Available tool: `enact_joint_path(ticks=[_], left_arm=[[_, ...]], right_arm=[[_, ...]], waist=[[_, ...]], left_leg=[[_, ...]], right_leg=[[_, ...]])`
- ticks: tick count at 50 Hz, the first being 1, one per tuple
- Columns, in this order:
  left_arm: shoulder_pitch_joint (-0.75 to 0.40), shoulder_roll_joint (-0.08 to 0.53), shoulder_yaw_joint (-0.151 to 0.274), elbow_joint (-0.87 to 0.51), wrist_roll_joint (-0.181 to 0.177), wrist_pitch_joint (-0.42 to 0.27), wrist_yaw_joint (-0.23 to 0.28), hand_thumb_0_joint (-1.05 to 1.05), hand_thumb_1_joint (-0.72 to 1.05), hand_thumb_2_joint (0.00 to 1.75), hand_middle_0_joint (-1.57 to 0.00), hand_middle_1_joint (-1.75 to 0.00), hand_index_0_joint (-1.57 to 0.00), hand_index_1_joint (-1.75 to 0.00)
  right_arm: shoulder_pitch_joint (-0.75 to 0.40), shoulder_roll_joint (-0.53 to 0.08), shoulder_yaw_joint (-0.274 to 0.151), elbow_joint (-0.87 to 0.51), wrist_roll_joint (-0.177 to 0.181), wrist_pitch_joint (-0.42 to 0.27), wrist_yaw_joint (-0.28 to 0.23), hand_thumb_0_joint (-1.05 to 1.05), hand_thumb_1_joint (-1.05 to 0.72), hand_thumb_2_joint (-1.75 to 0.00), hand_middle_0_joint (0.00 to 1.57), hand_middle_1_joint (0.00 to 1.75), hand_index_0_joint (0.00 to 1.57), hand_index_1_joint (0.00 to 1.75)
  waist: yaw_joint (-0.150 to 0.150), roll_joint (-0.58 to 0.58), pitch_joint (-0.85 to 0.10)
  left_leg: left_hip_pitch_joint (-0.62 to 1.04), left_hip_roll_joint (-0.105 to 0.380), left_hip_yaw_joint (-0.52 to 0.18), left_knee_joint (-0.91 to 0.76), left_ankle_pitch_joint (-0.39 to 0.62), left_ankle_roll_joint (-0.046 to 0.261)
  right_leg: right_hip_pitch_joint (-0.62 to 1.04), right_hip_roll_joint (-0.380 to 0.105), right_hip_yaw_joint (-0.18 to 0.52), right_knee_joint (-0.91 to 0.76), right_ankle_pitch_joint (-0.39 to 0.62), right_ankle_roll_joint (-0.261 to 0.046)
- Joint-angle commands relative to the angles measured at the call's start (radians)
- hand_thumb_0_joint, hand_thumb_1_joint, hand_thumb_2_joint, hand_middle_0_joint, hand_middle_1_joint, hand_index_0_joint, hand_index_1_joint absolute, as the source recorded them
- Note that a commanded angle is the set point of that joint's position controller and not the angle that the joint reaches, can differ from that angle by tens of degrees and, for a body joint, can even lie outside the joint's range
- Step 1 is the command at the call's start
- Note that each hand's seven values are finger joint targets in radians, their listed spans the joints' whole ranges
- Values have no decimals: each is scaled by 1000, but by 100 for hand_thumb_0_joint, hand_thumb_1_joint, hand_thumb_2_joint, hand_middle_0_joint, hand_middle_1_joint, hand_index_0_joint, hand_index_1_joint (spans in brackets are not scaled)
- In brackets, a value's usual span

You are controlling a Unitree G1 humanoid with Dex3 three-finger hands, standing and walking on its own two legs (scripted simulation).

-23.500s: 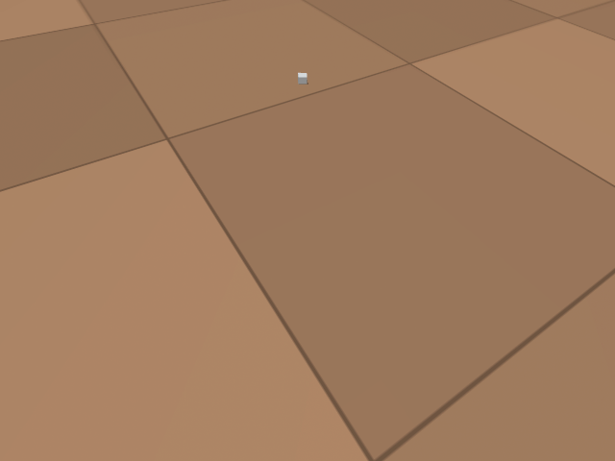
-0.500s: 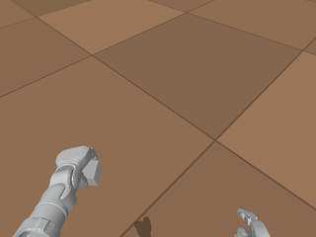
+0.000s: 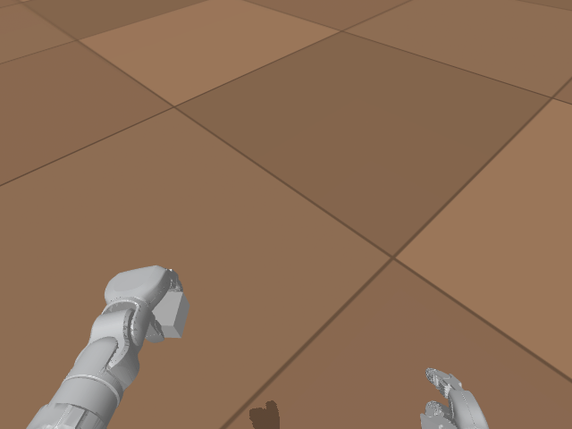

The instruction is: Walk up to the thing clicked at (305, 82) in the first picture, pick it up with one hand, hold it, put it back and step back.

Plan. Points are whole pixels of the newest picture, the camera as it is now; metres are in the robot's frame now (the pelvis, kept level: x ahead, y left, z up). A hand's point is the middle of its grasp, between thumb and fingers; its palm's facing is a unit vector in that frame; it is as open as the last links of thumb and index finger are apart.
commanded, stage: hold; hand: left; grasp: from above
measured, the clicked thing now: (165, 314) +0.32 +0.21 -0.06
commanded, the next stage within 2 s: crouch in 0.70 s
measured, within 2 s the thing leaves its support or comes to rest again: neither
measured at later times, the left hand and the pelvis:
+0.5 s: hand (146, 315) +0.30 +0.23 -0.02, palm faces -0.44 -0.11 -0.89, open 8.3 cm; pelvis +0.00 +0.00 +0.00, yaw +0 degrees
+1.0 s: hand (150, 316) +0.30 +0.23 -0.04, palm faces -0.44 -0.10 -0.89, open 8.3 cm; pelvis +0.01 +0.00 +0.00, yaw +0 degrees
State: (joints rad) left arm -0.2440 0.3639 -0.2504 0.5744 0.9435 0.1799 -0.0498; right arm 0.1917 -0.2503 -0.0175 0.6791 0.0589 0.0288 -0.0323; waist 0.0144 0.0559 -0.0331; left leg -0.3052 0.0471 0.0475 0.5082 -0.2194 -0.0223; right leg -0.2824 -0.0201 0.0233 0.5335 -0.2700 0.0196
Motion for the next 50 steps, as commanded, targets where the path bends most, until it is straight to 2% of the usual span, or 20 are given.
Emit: enact_joint_path(ticks=[1, 4, 8, 11, 14, 16, 17, 20, 26, 28, 32, 35, 36, 37, 38, 39, 41, 44, 46, 50], left_arm=[[-321, 209, 105, -213, 16, 7, 17, 0, 86, 21, -111, -40, -119, -31], [-309, 188, 90, -231, 14, 11, 8, 0, 86, 24, -111, -42, -119, -34], [-336, 225, 122, -228, 16, 8, 4, 0, 88, 21, -111, -42, -120, -32], [-310, 179, 79, -223, 13, 8, -5, 0, 87, 23, -112, -41, -120, -33], [-337, 216, 112, -243, 16, 6, -1, 0, 85, 24, -111, -40, -119, -32], [-317, 190, 89, -216, 16, 7, -2, 0, 86, 24, -110, -43, -119, -34], [-315, 211, 115, -220, 19, 5, 2, 0, 86, 23, -111, -41, -119, -33], [-317, 192, 94, -219, 22, 0, 3, 0, 86, 24, -110, -42, -118, -33], [-368, 217, 114, -209, 29, -9, 19, 0, 85, 24, -111, -39, -118, -31], [-324, 187, 99, -191, 26, -9, 23, 0, 86, 23, -111, -39, -119, -31], [-342, 208, 118, -184, 23, -10, 28, 0, 85, 23, -111, -40, -119, -32], [-315, 192, 101, -183, 20, -9, 23, 0, 87, 23, -112, -40, -120, -32], [-286, 207, 126, -167, 22, -7, 25, 0, 87, 23, -112, -38, -120, -31], [-291, 186, 104, -171, 23, -8, 24, 0, 86, 24, -112, -38, -120, -31], [-305, 203, 121, -188, 24, -11, 24, 0, 86, 25, -113, -37, -120, -31], [-330, 204, 109, -208, 23, -15, 23, 0, 88, 24, -113, -39, -121, -31], [-307, 208, 120, -184, 27, -18, 22, 0, 80, 27, -102, -37, -112, -28], [-286, 182, 104, -149, 34, -33, 33, 0, 82, 24, -113, -34, -119, -28], [-266, 187, 121, -115, 43, -51, 56, 0, 84, 24, -114, -33, -121, -27], [-295, 168, 117, -28, 77, -100, 116, 0, 81, 19, -112, -30, -119, -23]], right_arm=[[-119, -117, -34, -152, 7, -49, -14, 0, -90, -90, 20, 30, 20, 30], [-120, -114, -30, -156, 6, -52, -15, 0, -90, -90, 20, 30, 20, 30], [-115, -116, -28, -153, 7, -55, -18, 0, -90, -90, 20, 30, 20, 30], [-121, -113, -26, -158, 8, -58, -19, 0, -90, -90, 20, 30, 20, 30], [-118, -114, -28, -151, 7, -57, -19, 0, -90, -90, 20, 30, 20, 30], [-116, -113, -27, -153, 6, -59, -18, 0, -90, -90, 20, 30, 20, 30], [-115, -114, -29, -153, 7, -59, -18, 0, -90, -90, 20, 30, 20, 30], [-113, -113, -29, -151, 6, -58, -16, 0, -90, -90, 20, 30, 20, 30], [-99, -116, -34, -143, 6, -53, -15, 0, -90, -90, 20, 30, 20, 30], [-103, -113, -35, -141, 7, -51, -13, 0, -90, -90, 20, 30, 20, 30], [-92, -120, -42, -140, 6, -49, -11, 0, -90, -90, 20, 30, 20, 30], [-97, -116, -40, -142, 8, -45, -11, 0, -90, -90, 20, 30, 20, 30], [-103, -114, -41, -144, 9, -42, -11, 0, -90, -90, 20, 30, 20, 30], [-97, -115, -41, -141, 7, -41, -9, 0, -90, -90, 20, 30, 20, 30], [-96, -113, -44, -142, 7, -39, -9, 0, -90, -90, 20, 30, 20, 30], [-94, -118, -44, -144, 8, -38, -10, 0, -90, -90, 20, 30, 20, 30], [-91, -119, -48, -144, 9, -34, -9, 0, -87, -89, 20, 30, 20, 30], [-79, -116, -46, -139, 8, -31, -9, 0, -89, -90, 20, 30, 20, 30], [-80, -117, -47, -140, 8, -27, -8, 0, -89, -90, 20, 30, 20, 30], [-52, -121, -58, -122, -1, -18, -2, 0, -89, -90, 20, 30, 20, 30]], waist=[[9, -30, -200], [2, -43, -211], [4, -41, -199], [-3, -50, -196], [4, -31, -213], [-5, -49, -193], [9, -42, -195], [2, -35, -211], [-3, -27, -219], [1, -39, -219], [5, -32, -227], [5, -46, -223], [15, -46, -213], [8, -62, -218], [13, -55, -234], [6, -40, -240], [7, -44, -223], [-7, -78, -209], [-1, -92, -177], [-28, -100, -161]], left_leg=[[149, -48, 7, -75, 109, 33], [155, -51, 7, -73, 126, 36], [156, -51, 10, -80, 105, 37], [169, -49, 8, -81, 126, 36], [177, -50, 8, -82, 148, 33], [170, -49, 8, -84, 127, 35], [169, -50, 8, -87, 128, 35], [178, -47, 7, -87, 152, 33], [186, -46, 9, -84, 176, 33], [189, -48, 9, -82, 186, 34], [192, -47, 13, -82, 191, 33], [190, -49, 13, -79, 209, 35], [186, -52, 14, -79, 206, 36], [181, -50, 10, -78, 216, 35], [190, -51, 15, -73, 223, 38], [192, -50, 13, -76, 231, 36], [193, -50, 14, -76, 236, 37], [186, -51, 15, -66, 240, 42], [162, -54, 13, -65, 219, 41], [130, -56, 15, -38, 182, 39]], right_leg=[[20, 48, -19, -106, 110, -18], [29, 48, -18, -105, 129, -17], [28, 47, -16, -119, 106, -17], [22, 49, -18, -115, 126, -17], [34, 49, -20, -113, 144, -19], [24, 49, -20, -121, 128, -18], [34, 48, -20, -121, 125, -19], [42, 51, -22, -113, 148, -21], [48, 51, -22, -117, 174, -20], [52, 50, -22, -116, 183, -19], [59, 48, -22, -119, 190, -20], [57, 47, -24, -121, 211, -16], [65, 44, -23, -125, 209, -16], [68, 46, -25, -120, 217, -17], [76, 44, -25, -120, 232, -15], [74, 47, -24, -114, 237, -18], [70, 45, -23, -115, 244, -17], [59, 44, -24, -114, 258, -13], [44, 42, -26, -120, 234, -13], [-4, 38, -22, -99, 203, -14]])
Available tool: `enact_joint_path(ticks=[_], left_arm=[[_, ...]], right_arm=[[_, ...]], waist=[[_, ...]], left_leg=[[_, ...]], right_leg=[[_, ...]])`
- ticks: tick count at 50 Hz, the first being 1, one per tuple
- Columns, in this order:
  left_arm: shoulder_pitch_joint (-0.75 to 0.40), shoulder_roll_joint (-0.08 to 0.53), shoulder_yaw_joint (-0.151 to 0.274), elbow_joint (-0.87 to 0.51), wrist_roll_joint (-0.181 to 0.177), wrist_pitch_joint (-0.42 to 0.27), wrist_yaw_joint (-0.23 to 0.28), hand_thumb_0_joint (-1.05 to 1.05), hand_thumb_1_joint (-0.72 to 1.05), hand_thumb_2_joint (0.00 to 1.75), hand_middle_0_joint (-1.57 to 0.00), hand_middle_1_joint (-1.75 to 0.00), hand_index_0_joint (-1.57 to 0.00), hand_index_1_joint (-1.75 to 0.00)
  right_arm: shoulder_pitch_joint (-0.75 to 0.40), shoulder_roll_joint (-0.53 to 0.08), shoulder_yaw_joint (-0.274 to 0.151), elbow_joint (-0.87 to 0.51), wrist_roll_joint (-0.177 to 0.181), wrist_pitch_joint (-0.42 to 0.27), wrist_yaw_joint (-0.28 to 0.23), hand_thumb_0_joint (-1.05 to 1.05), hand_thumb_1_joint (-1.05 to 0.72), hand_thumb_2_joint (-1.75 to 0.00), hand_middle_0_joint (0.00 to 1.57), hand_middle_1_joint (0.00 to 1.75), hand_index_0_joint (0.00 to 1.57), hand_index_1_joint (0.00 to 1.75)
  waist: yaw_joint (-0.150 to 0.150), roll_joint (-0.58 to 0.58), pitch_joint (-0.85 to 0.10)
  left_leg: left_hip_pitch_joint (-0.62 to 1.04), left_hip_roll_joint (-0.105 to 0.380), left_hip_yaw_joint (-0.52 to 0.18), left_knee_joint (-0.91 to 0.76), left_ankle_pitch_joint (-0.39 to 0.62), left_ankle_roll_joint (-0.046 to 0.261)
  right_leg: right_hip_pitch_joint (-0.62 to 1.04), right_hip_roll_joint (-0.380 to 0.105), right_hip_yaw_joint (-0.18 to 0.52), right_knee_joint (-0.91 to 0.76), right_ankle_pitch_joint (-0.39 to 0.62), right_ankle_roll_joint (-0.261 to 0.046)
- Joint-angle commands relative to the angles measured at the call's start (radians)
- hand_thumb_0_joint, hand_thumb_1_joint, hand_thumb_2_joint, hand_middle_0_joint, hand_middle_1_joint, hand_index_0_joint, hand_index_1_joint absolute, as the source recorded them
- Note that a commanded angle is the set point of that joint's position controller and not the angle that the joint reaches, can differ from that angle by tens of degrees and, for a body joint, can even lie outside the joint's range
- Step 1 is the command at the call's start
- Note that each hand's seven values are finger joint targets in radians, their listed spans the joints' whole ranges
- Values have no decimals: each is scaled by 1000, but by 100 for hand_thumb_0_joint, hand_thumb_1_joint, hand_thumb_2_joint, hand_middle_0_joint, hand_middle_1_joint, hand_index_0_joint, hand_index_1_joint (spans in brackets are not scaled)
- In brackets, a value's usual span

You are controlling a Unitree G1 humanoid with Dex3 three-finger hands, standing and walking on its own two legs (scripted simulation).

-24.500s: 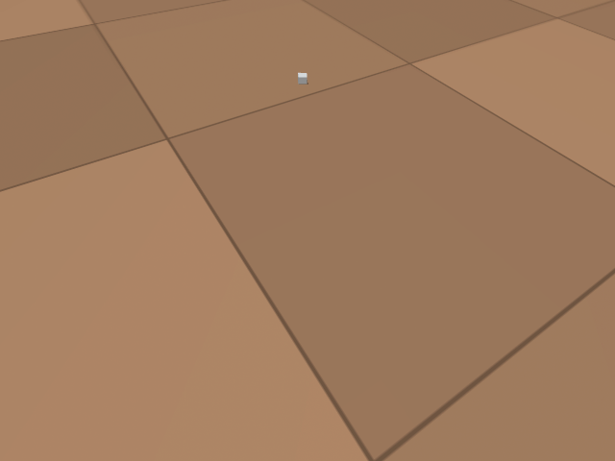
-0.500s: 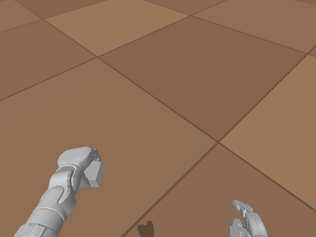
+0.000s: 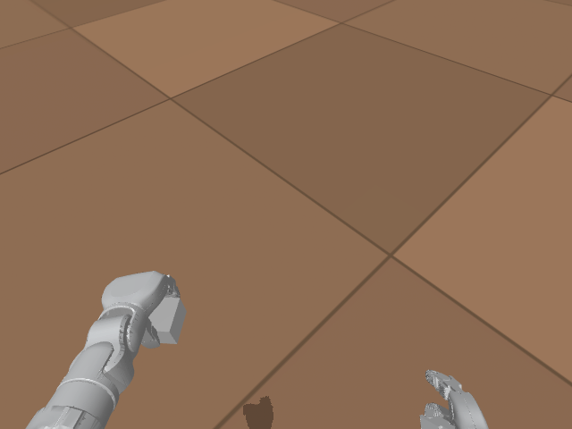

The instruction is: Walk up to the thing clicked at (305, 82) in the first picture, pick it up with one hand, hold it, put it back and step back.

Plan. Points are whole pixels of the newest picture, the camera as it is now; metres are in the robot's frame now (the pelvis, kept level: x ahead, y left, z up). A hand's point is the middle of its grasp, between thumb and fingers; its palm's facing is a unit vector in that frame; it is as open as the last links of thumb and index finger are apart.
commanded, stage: crouch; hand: left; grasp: from above
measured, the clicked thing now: (161, 320) +0.31 +0.22 -0.08
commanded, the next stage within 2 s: lower in 1.78 s
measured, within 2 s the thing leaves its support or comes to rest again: neither
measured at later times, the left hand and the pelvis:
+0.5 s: hand (175, 340) +0.34 +0.25 -0.26, palm faces -0.40 +0.00 -0.91, open 8.3 cm; pelvis -0.05 +0.01 -0.15, yaw +0 degrees
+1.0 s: hand (191, 356) +0.38 +0.27 -0.48, palm faces -0.43 -0.06 -0.90, open 8.3 cm; pelvis -0.07 +0.01 -0.32, yaw -3 degrees
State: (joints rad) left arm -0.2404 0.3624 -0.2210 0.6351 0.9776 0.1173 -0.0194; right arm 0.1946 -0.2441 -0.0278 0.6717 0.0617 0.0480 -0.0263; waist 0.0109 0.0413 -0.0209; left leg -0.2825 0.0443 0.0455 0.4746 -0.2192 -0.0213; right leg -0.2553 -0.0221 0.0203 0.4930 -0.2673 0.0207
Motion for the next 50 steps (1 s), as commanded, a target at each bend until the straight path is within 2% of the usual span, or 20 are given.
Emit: enact_joint_path(ticks=[1, 4, 7, 9, 13, 15, 18, 20, 24, 26, 27, 31, 33, 37, 38, 40, 41, 43, 45, 50], left_arm=[[-327, 163, 83, -77, 46, -47, 109, 0, 82, 18, -113, -30, -119, -23], [-356, 155, 91, 42, 68, -59, 191, 0, 81, 20, -112, -29, -118, -23], [-480, 162, 92, 97, 93, -68, 271, 0, 80, 19, -110, -31, -117, -24], [-516, 128, 79, 182, 113, -73, 310, 0, 81, 22, -112, -30, -118, -24], [-567, 138, 102, 322, 142, -88, 375, 0, 84, 26, -116, -31, -121, -26], [-628, 182, 126, 345, 155, -89, 403, 0, 81, 27, -113, -34, -119, -29], [-657, 187, 139, 420, 150, -86, 432, 0, 79, 26, -112, -35, -118, -29], [-686, 248, 173, 455, 155, -84, 450, 0, 76, 27, -110, -34, -116, -29], [-773, 251, 182, 459, 136, -74, 458, 0, 76, 31, -111, -33, -116, -29], [-813, 317, 218, 430, 128, -75, 455, 0, 73, 31, -110, -32, -114, -28], [-822, 313, 218, 440, 126, -75, 450, 0, 72, 35, -110, -33, -113, -30], [-890, 354, 237, 471, 135, -85, 435, 0, 73, 34, -109, -34, -113, -31], [-859, 343, 237, 543, 129, -95, 424, 0, 73, 33, -108, -36, -113, -31], [-912, 376, 249, 552, 140, -130, 409, 0, 75, 27, -107, -33, -113, -27], [-940, 419, 266, 523, 151, -143, 411, 0, 75, 25, -107, -33, -114, -27], [-921, 417, 272, 539, 157, -158, 411, 0, 75, 26, -107, -34, -114, -27], [-942, 466, 293, 508, 165, -170, 417, 0, 76, 29, -108, -36, -114, -30], [-941, 455, 298, 521, 174, -178, 423, 0, 77, 30, -111, -35, -116, -29], [-994, 508, 324, 469, 192, -189, 434, 0, 77, 30, -112, -33, -117, -28], [-984, 510, 332, 506, 202, -190, 439, 0, 80, 31, -114, -34, -119, -29]], right_arm=[[-48, -128, -49, -110, -5, -36, -6, 0, -89, -90, 20, 30, 20, 30], [-24, -134, -58, -87, -16, -32, 6, 0, -89, -90, 20, 30, 20, 30], [11, -148, -74, -55, -32, -32, 14, 0, -89, -90, 20, 30, 20, 30], [34, -148, -79, -32, -43, -41, 19, 0, -89, -90, 20, 30, 20, 30], [68, -155, -90, -24, -59, -60, 26, 0, -89, -90, 20, 30, 20, 30], [88, -170, -95, -26, -64, -67, 26, 0, -89, -90, 20, 30, 20, 30], [102, -169, -93, -24, -71, -77, 21, 0, -90, -90, 20, 30, 20, 30], [110, -177, -93, -20, -76, -84, 15, 0, -89, -90, 20, 30, 20, 30], [128, -180, -90, -6, -91, -94, 9, 0, -89, -90, 20, 30, 20, 30], [126, -185, -91, -1, -96, -97, 6, 0, -89, -90, 20, 30, 20, 30], [129, -183, -90, 2, -98, -96, 4, 0, -89, -90, 20, 30, 20, 30], [138, -183, -86, 16, -106, -100, 3, 0, -89, -90, 20, 30, 20, 30], [140, -185, -79, 25, -111, -104, 9, 0, -89, -90, 20, 30, 20, 30], [138, -189, -71, 24, -120, -116, 24, 0, -89, -90, 20, 30, 20, 30], [141, -197, -71, 31, -121, -118, 27, 0, -89, -90, 20, 30, 20, 30], [151, -196, -60, 36, -127, -124, 36, 0, -89, -90, 20, 30, 20, 30], [153, -200, -57, 38, -130, -127, 40, 0, -89, -90, 20, 30, 20, 30], [167, -201, -50, 48, -142, -132, 53, 0, -89, -90, 20, 30, 20, 30], [173, -213, -53, 54, -148, -132, 60, 0, -90, -90, 20, 30, 20, 30], [174, -215, -52, 61, -164, -132, 82, 0, -90, -90, 20, 30, 20, 30]], waist=[[-31, -80, -175], [-45, -71, -169], [-69, -38, -252], [-91, -35, -293], [-108, -17, -397], [-107, 14, -452], [-118, 44, -506], [-112, 42, -552], [-140, 88, -677], [-132, 116, -723], [-143, 116, -738], [-161, 120, -751], [-185, 71, -701], [-193, 106, -719], [-189, 118, -755], [-197, 128, -785], [-190, 153, -819], [-204, 177, -842], [-190, 250, -899], [-197, 249, -869]], left_leg=[[93, -54, 17, 10, 182, 37], [12, -54, 15, 74, 146, 29], [-60, -44, 11, 184, 142, 21], [-157, -42, 5, 284, 124, 18], [-359, -36, -5, 478, 60, 18], [-439, -35, -15, 552, 16, 17], [-567, -35, -29, 649, -49, 16], [-663, -34, -38, 707, -107, 17], [-748, -22, -65, 830, -135, 20], [-781, -18, -78, 862, -160, 18], [-809, -18, -76, 885, -177, 20], [-913, -17, -90, 965, -265, 24], [-1023, -21, -90, 1021, -310, 33], [-1076, -21, -131, 1093, -374, 30], [-1078, -22, -128, 1121, -363, 31], [-1092, -22, -116, 1180, -303, 33], [-1093, -23, -108, 1203, -273, 34], [-1068, -18, -113, 1247, -198, 34], [-1042, -16, -109, 1273, -165, 28], [-1105, -12, -91, 1357, -166, 34]], right_leg=[[-53, 40, -19, -44, 203, -15], [-122, 39, -26, 12, 166, -19], [-220, 44, -26, 114, 164, -23], [-317, 45, -23, 209, 154, -25], [-511, 49, -27, 400, 86, -34], [-607, 49, -36, 471, 41, -39], [-736, 50, -52, 580, -23, -46], [-802, 52, -60, 649, -75, -51], [-951, 51, -68, 789, -98, -55], [-998, 48, -74, 840, -121, -59], [-1013, 49, -75, 860, -130, -59], [-1131, 51, -85, 942, -201, -62], [-1181, 52, -87, 971, -244, -58], [-1337, 47, -105, 1079, -305, -64], [-1349, 47, -104, 1096, -294, -63], [-1363, 46, -108, 1140, -241, -59], [-1352, 46, -108, 1157, -216, -58], [-1387, 43, -116, 1201, -164, -56], [-1408, 43, -118, 1235, -142, -59], [-1455, 50, -124, 1277, -141, -55]])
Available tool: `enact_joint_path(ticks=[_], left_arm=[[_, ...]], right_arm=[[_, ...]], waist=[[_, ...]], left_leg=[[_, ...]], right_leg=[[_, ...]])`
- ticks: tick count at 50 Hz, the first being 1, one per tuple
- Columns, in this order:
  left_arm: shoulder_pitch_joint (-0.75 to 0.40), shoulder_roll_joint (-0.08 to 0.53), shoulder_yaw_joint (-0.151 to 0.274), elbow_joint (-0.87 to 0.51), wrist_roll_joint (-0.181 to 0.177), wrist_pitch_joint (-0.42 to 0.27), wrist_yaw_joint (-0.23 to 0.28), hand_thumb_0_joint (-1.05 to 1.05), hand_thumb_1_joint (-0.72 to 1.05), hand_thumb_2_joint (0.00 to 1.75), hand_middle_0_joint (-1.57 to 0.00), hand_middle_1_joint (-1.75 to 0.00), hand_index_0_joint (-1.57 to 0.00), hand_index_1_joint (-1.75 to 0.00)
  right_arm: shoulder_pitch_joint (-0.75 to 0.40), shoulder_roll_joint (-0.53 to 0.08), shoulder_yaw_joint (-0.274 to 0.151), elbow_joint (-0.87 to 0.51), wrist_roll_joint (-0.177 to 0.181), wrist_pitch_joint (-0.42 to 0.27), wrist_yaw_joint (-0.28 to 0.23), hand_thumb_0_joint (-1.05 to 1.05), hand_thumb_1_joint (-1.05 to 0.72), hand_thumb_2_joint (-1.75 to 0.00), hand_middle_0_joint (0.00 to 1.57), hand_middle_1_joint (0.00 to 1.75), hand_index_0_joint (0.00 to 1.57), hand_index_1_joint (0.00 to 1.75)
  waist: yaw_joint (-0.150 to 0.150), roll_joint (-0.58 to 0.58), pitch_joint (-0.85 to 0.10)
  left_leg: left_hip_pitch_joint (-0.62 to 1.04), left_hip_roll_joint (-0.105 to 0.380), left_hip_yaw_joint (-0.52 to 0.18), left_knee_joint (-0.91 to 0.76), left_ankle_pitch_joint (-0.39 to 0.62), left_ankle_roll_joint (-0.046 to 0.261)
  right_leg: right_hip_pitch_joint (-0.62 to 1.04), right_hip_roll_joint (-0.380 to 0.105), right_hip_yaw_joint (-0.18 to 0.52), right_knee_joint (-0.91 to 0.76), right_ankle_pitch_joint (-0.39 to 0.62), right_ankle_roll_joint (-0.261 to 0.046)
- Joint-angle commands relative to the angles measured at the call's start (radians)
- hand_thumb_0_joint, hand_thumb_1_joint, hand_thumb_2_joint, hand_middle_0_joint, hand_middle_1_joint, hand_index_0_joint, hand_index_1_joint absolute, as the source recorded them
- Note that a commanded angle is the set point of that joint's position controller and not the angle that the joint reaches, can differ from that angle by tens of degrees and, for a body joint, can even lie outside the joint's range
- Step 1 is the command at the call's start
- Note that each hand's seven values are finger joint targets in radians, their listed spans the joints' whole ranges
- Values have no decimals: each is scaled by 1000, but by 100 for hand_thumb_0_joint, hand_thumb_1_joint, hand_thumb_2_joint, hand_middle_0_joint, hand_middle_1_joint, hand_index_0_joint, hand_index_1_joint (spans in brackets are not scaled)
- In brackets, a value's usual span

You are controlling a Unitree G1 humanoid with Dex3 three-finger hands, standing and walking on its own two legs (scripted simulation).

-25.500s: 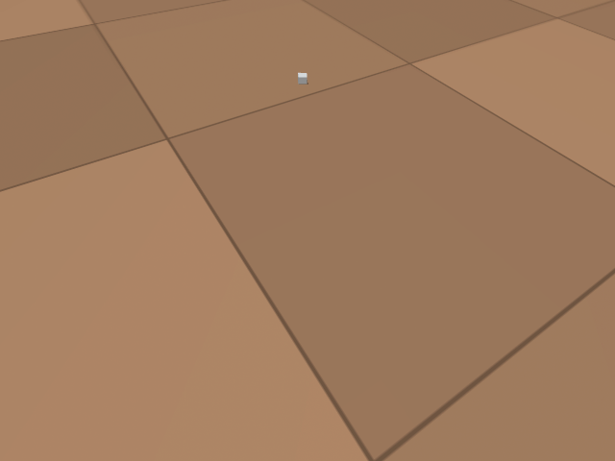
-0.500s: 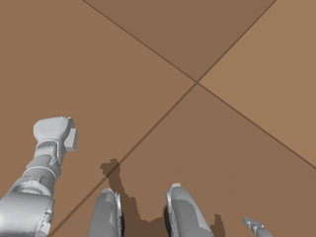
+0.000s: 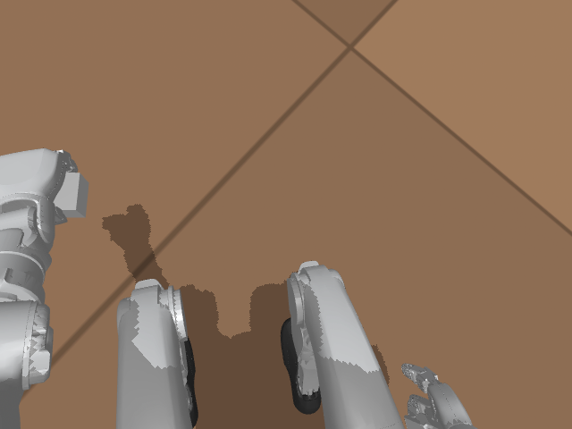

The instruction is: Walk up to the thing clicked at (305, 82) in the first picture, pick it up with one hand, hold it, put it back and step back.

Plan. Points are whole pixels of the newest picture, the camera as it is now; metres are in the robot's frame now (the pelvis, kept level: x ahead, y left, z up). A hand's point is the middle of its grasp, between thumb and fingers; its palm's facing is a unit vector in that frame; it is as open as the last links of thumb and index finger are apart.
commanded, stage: crouch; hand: left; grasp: from above
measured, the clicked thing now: (61, 195) +0.46 +0.28 -0.20
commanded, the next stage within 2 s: lower in 0.78 s
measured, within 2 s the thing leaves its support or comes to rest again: neither
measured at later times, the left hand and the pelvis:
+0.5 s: hand (63, 203) +0.46 +0.29 -0.24, palm faces -0.44 -0.09 -0.90, open 8.3 cm; pelvis -0.01 +0.00 -0.08, yaw -3 degrees
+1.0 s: hand (69, 205) +0.47 +0.30 -0.29, palm faces -0.44 -0.10 -0.89, open 8.3 cm; pelvis -0.01 +0.00 -0.12, yaw -5 degrees
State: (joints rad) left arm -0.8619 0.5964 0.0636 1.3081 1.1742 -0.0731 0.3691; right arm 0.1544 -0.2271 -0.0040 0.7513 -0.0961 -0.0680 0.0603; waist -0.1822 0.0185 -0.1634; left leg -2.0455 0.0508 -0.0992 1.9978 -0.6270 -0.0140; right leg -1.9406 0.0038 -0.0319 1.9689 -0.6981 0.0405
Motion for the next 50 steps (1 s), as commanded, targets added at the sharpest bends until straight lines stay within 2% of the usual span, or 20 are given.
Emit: enact_joint_path(ticks=[1, 3, 7, 10, 12, 13, 14, 15, 20, 21, 23, 25, 27, 33, 35, 38, 40, 45, 47, 50], left_arm=[[-376, 294, 58, -177, 11, 1, 53, 0, 80, 32, -115, -33, -119, -28], [-353, 263, 42, -131, 5, 4, 45, 0, 82, 31, -116, -31, -120, -27], [-393, 323, 63, -147, 6, -6, 38, 0, 80, 33, -116, -29, -119, -26], [-372, 298, 46, -81, 6, -18, 27, 0, 82, 37, -118, -31, -121, -29], [-396, 350, 70, -97, 7, -26, 28, 0, 82, 33, -117, -30, -120, -27], [-362, 347, 73, -58, 13, -23, 26, 0, 81, 32, -116, -30, -120, -26], [-414, 363, 72, -97, 15, -29, 26, 0, 82, 30, -116, -31, -120, -27], [-370, 335, 61, -36, 18, -29, 24, 0, 82, 31, -117, -31, -121, -27], [-435, 393, 84, -45, 26, -44, 33, 0, 83, 32, -119, -29, -122, -26], [-390, 367, 76, 17, 32, -40, 34, 0, 83, 31, -119, -29, -122, -26], [-444, 410, 91, -23, 41, -46, 39, 0, 85, 32, -120, -30, -123, -27], [-440, 422, 104, -10, 39, -47, 48, 0, 87, 29, -120, -30, -124, -26], [-456, 409, 91, 15, 38, -50, 51, 0, 86, 32, -122, -28, -124, -26], [-479, 478, 115, 28, 43, -57, 60, 0, 89, 28, -122, -30, -126, -26], [-470, 447, 94, 58, 39, -57, 59, 0, 89, 29, -123, -29, -126, -26], [-483, 486, 106, 45, 41, -62, 60, 0, 88, 26, -122, -26, -126, -23], [-445, 466, 92, 74, 38, -57, 54, 0, 88, 29, -125, -27, -127, -25], [-462, 491, 103, 19, 37, -58, 47, 0, 87, 35, -128, -27, -128, -28], [-411, 471, 94, 75, 37, -54, 44, 0, 87, 38, -130, -28, -129, -29], [-432, 478, 97, 72, 34, -68, 48, 0, 87, 37, -129, -27, -129, -28]], right_arm=[[215, -233, -78, -19, -9, -15, -1, 0, -90, -90, 20, 30, 20, 30], [214, -235, -74, -16, -13, -17, 7, 0, -90, -90, 20, 30, 20, 30], [204, -243, -79, -15, -13, -11, 18, 0, -90, -90, 20, 30, 20, 30], [208, -239, -71, -9, -21, -10, 27, 0, -90, -90, 20, 30, 20, 30], [197, -246, -66, -14, -20, -9, 31, 0, -90, -90, 20, 30, 20, 30], [204, -250, -64, -13, -20, -7, 33, 0, -90, -90, 20, 30, 20, 30], [199, -252, -66, -15, -20, -5, 35, 0, -90, -90, 20, 30, 20, 30], [200, -250, -64, -13, -23, -2, 39, 0, -90, -90, 20, 30, 20, 30], [194, -259, -55, -14, -25, 3, 46, 0, -90, -90, 20, 30, 20, 30], [199, -258, -48, -10, -29, 4, 48, 0, -90, -90, 20, 30, 20, 30], [193, -264, -44, -12, -30, 7, 49, 0, -90, -90, 20, 30, 20, 30], [191, -271, -39, -13, -34, 5, 51, 0, -90, -90, 20, 30, 20, 30], [188, -265, -29, -10, -38, 5, 53, 0, -90, -90, 20, 30, 20, 30], [188, -280, -11, 0, -48, 1, 52, 0, -90, -90, 20, 30, 20, 30], [182, -274, -5, 0, -52, -1, 54, 0, -90, -90, 20, 30, 20, 30], [188, -284, 4, -1, -54, 0, 54, 0, -90, -90, 20, 30, 20, 30], [187, -275, 12, 1, -54, 0, 57, 0, -90, -90, 20, 30, 20, 30], [190, -289, 10, 2, -51, 6, 60, 0, -91, -90, 20, 30, 20, 30], [183, -284, 18, 1, -53, 7, 63, 0, -91, -90, 20, 30, 20, 30], [179, -295, 24, -5, -56, 7, 65, 0, -91, -90, 20, 30, 20, 30]], waist=[[0, 273, -742], [-20, 264, -683], [-12, 269, -664], [-40, 198, -613], [-14, 230, -645], [-14, 222, -641], [-14, 257, -651], [-26, 232, -624], [-24, 252, -621], [-29, 236, -590], [-27, 284, -615], [-27, 283, -605], [-46, 272, -585], [-42, 270, -576], [-57, 278, -541], [-53, 267, -564], [-54, 252, -552], [-49, 294, -581], [-55, 270, -529], [-68, 261, -499]], left_leg=[[647, -19, 59, -151, 237, 29], [631, -14, 45, -137, 236, 26], [559, -12, 54, -94, 188, 29], [466, -14, 61, -45, 174, 38], [441, -17, 69, -28, 182, 37], [451, -16, 61, -25, 187, 35], [453, -14, 63, -19, 182, 33], [451, -12, 56, -11, 184, 33], [388, -13, 56, 24, 155, 34], [389, -14, 51, 28, 151, 33], [398, -14, 51, 37, 138, 28], [394, -12, 43, 43, 122, 28], [345, -13, 49, 67, 103, 32], [300, -15, 55, 111, 78, 36], [289, -11, 45, 114, 54, 33], [256, -15, 47, 132, 63, 37], [244, -13, 51, 150, 85, 39], [281, -10, 41, 159, 123, 33], [261, -10, 41, 174, 129, 34], [231, -10, 33, 188, 120, 36]], right_leg=[[241, 26, -71, -191, 291, -74], [192, 23, -80, -165, 282, -73], [174, 33, -80, -131, 258, -75], [188, 41, -80, -115, 265, -65], [199, 42, -76, -92, 273, -66], [180, 42, -84, -78, 269, -67], [165, 44, -85, -67, 264, -70], [153, 46, -90, -62, 263, -69], [119, 50, -98, -13, 246, -72], [103, 48, -102, -7, 241, -72], [86, 49, -107, 14, 226, -76], [62, 49, -115, 32, 213, -76], [56, 55, -115, 36, 202, -74], [42, 59, -120, 58, 176, -72], [15, 60, -130, 72, 156, -74], [39, 64, -130, 78, 166, -70], [58, 66, -129, 81, 191, -66], [48, 70, -142, 109, 230, -69], [36, 70, -142, 117, 237, -67], [13, 71, -149, 130, 232, -65]])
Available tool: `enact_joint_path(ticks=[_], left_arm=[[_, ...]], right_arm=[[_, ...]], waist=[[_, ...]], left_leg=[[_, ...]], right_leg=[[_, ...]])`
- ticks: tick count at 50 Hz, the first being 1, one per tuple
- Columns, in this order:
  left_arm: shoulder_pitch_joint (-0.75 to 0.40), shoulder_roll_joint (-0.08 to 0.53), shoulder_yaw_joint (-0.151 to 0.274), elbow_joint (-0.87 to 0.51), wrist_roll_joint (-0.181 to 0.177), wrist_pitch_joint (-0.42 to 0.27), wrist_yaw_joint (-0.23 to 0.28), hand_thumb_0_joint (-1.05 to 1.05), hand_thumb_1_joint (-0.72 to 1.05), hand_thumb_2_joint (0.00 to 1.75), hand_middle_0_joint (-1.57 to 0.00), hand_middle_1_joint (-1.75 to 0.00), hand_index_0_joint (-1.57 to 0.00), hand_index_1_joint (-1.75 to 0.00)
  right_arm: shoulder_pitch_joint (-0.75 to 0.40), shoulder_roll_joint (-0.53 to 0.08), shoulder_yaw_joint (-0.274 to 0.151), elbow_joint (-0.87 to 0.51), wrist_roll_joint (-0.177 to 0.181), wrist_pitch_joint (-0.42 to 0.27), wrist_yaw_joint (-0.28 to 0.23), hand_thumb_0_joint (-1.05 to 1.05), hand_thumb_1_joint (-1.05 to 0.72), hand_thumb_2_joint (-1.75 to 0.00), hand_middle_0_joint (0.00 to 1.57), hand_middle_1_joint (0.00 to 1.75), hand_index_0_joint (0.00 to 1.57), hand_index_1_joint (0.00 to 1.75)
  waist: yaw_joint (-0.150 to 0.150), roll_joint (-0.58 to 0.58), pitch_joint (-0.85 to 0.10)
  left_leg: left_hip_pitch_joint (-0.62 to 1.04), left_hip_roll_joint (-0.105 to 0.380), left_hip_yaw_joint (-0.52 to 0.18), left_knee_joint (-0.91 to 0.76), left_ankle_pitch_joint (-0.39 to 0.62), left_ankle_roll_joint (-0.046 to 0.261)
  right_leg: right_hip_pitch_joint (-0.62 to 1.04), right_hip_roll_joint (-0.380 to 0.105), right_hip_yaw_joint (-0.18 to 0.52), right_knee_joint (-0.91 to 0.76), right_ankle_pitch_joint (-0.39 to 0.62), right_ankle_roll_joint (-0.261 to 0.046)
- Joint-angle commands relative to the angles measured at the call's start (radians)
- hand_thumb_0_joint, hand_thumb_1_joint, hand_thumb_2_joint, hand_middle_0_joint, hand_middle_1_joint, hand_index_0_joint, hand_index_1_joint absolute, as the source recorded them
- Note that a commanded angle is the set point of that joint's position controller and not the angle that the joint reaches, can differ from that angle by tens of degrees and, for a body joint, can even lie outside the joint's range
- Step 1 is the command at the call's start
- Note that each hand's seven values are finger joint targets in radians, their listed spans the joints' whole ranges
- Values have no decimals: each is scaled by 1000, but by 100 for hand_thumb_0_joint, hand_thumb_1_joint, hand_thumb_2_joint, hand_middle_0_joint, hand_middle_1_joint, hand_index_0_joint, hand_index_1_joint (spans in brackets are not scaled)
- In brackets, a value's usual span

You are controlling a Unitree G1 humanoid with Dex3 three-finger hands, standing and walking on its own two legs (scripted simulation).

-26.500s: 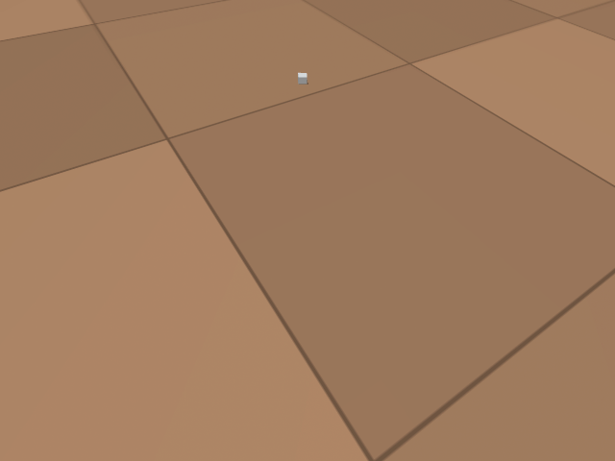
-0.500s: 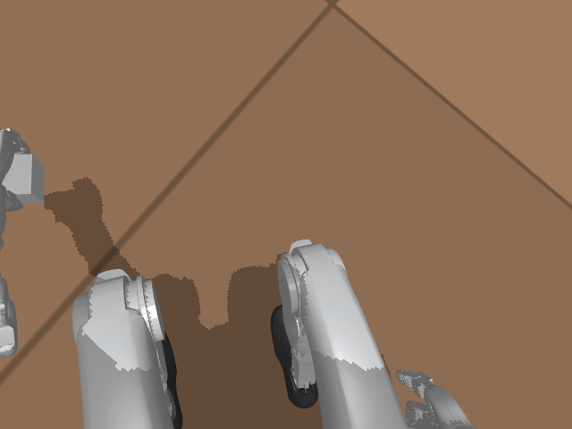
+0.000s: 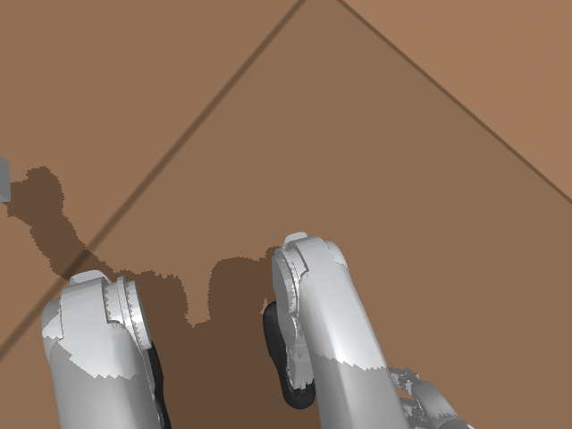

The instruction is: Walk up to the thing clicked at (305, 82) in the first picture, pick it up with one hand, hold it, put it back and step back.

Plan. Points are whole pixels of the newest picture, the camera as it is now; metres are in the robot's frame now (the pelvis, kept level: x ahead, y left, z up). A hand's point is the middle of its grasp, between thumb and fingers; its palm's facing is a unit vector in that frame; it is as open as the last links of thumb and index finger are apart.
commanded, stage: lower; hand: left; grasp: from above
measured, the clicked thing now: out of the picture +0.47 +0.34 -0.21
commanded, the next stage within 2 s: rest in 0.22 s
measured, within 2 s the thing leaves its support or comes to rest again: rests again in 1.38 s
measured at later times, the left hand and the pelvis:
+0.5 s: hand out of the picture +0.45 +0.33 -0.22, palm faces -0.43 -0.15 -0.89, open 8.3 cm; pelvis +0.00 +0.00 -0.03, yaw -2 degrees
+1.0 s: hand out of the picture +0.45 +0.33 -0.25, palm faces -0.41 -0.17 -0.90, open 8.3 cm; pelvis +0.00 +0.01 -0.03, yaw -4 degrees
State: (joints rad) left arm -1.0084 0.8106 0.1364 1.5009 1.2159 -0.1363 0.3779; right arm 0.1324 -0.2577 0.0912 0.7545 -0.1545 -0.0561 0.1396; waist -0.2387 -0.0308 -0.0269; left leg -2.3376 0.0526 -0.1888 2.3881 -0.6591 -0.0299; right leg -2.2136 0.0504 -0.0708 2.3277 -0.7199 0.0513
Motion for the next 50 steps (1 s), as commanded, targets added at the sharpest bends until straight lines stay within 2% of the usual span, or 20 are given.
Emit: enact_joint_path(ticks=[1, 5, 6, 7, 9, 17, 22, 23, 26, 28, 29, 30, 33, 37, 38, 40, 44, 46, 48, 50], left_arm=[[-280, 261, 24, -122, -7, -8, 42, 0, 87, 37, -129, -27, -128, -28], [-290, 288, 39, -133, 7, -31, 56, 0, 87, 38, -131, -25, -129, -27], [-288, 301, 49, -138, 4, -36, 65, 0, 89, 34, -130, -27, -130, -27], [-276, 289, 42, -124, 14, -37, 67, 0, 89, 37, -132, -26, -131, -27], [-287, 313, 60, -147, 20, -46, 84, 0, 91, 38, -134, -25, -132, -27], [-274, 335, 91, -114, 14, -23, 138, 0, 90, 43, -134, -23, -131, -26], [-269, 332, 64, -52, 4, -18, 137, 0, 87, 42, -131, -22, -129, -24], [-264, 344, 63, -39, 1, -18, 136, 0, 86, 42, -131, -21, -128, -24], [-266, 376, 85, -50, -3, -28, 139, 0, 86, 44, -131, -23, -128, -26], [-248, 389, 93, -27, -8, -35, 142, 0, 88, 45, -133, -22, -130, -25], [-225, 348, 60, 9, -5, -32, 137, 0, 88, 45, -134, -21, -131, -25], [-246, 366, 71, -19, -11, -40, 142, 0, 88, 44, -134, -21, -130, -25], [-224, 390, 77, -8, -4, -44, 153, 0, 88, 44, -134, -21, -130, -25], [-237, 414, 94, -23, 12, -48, 183, 0, 91, 47, -138, -19, -134, -24], [-247, 416, 98, -24, 15, -50, 188, 0, 94, 45, -138, -21, -135, -25], [-240, 391, 81, 0, 10, -45, 197, 0, 93, 45, -138, -21, -134, -25], [-251, 412, 77, 6, 13, -39, 212, 0, 93, 47, -138, -22, -134, -26], [-256, 402, 68, 15, 11, -33, 215, 0, 94, 48, -138, -21, -134, -26], [-258, 384, 46, 27, 4, -30, 217, 0, 93, 46, -137, -21, -134, -25], [-261, 403, 59, 33, 1, -29, 223, 0, 94, 43, -136, -23, -134, -25]], right_arm=[[199, -263, -66, -10, -2, -6, -13, 0, -91, -90, 20, 30, 20, 30], [206, -270, -55, -10, -13, -9, -7, 0, -91, -90, 20, 30, 20, 30], [193, -276, -54, -15, -11, -10, -6, 0, -91, -90, 20, 30, 20, 30], [200, -275, -54, -14, -15, -12, -3, 0, -91, -90, 20, 30, 20, 30], [189, -286, -54, -16, -21, -13, -1, 0, -91, -90, 20, 30, 20, 30], [186, -289, -40, -12, -40, -27, 13, 0, -90, -90, 20, 30, 20, 30], [176, -297, -22, -14, -50, -42, 20, 0, -90, -90, 20, 30, 20, 30], [169, -299, -16, -17, -48, -46, 22, 0, -90, -90, 20, 30, 20, 30], [176, -307, -11, -16, -56, -52, 25, 0, -90, -90, 20, 30, 20, 30], [166, -318, -4, -27, -58, -58, 27, 0, -90, -90, 20, 30, 20, 30], [163, -304, 5, -20, -57, -61, 30, 0, -90, -90, 20, 30, 20, 30], [159, -311, 4, -27, -60, -62, 31, 0, -90, -90, 20, 30, 20, 30], [149, -317, 13, -23, -63, -67, 30, 0, -90, -90, 20, 30, 20, 30], [145, -329, 27, -27, -72, -70, 37, 0, -90, -90, 20, 30, 20, 30], [146, -337, 24, -34, -74, -73, 37, 0, -90, -90, 20, 30, 20, 30], [133, -331, 32, -27, -76, -77, 41, 0, -91, -90, 20, 30, 20, 30], [134, -336, 35, -24, -84, -92, 47, 0, -90, -90, 20, 30, 20, 30], [137, -341, 39, -26, -87, -99, 50, 0, -90, -90, 20, 30, 20, 30], [120, -337, 40, -22, -83, -106, 53, 0, -91, -90, 20, 30, 20, 30], [123, -352, 43, -32, -86, -112, 54, 0, -90, -90, 20, 30, 20, 30]], waist=[[-14, 325, -628], [-24, 329, -645], [-9, 357, -644], [-22, 372, -646], [-21, 403, -666], [-32, 389, -640], [-55, 348, -596], [-50, 346, -585], [-52, 338, -620], [-54, 325, -592], [-53, 321, -576], [-65, 323, -588], [-50, 358, -595], [-59, 401, -586], [-73, 395, -571], [-71, 406, -551], [-80, 423, -537], [-93, 415, -527], [-88, 426, -517], [-93, 425, -521]], left_leg=[[528, -11, 122, -200, 163, 49], [527, -10, 116, -179, 184, 48], [549, -10, 113, -185, 180, 42], [568, -9, 109, -181, 194, 39], [594, -7, 103, -178, 197, 35], [540, -5, 112, -135, 191, 44], [478, -2, 101, -116, 141, 50], [472, -2, 99, -114, 144, 52], [486, 2, 92, -107, 176, 50], [459, 2, 88, -99, 170, 51], [460, 2, 90, -98, 161, 51], [463, 4, 85, -96, 159, 51], [497, 6, 82, -97, 172, 46], [518, 9, 72, -95, 218, 38], [517, 9, 72, -89, 219, 37], [508, 9, 71, -100, 188, 37], [504, 12, 70, -91, 171, 38], [503, 13, 64, -92, 172, 38], [513, 15, 58, -100, 157, 33], [523, 15, 49, -108, 156, 30]], right_leg=[[289, 22, -113, -221, 262, -76], [308, 27, -121, -207, 285, -72], [285, 25, -125, -194, 275, -77], [283, 27, -130, -186, 287, -78], [268, 28, -137, -171, 285, -79], [286, 29, -132, -171, 303, -69], [287, 38, -140, -176, 261, -66], [290, 38, -138, -174, 265, -66], [330, 43, -147, -168, 298, -63], [324, 45, -153, -168, 288, -64], [321, 48, -149, -167, 281, -65], [322, 50, -155, -172, 280, -64], [325, 52, -159, -162, 294, -65], [314, 54, -175, -139, 328, -69], [303, 55, -178, -140, 329, -71], [293, 57, -178, -143, 305, -69], [291, 58, -179, -143, 298, -68], [287, 58, -186, -144, 296, -66], [262, 61, -188, -138, 279, -71], [261, 59, -201, -133, 273, -72]])
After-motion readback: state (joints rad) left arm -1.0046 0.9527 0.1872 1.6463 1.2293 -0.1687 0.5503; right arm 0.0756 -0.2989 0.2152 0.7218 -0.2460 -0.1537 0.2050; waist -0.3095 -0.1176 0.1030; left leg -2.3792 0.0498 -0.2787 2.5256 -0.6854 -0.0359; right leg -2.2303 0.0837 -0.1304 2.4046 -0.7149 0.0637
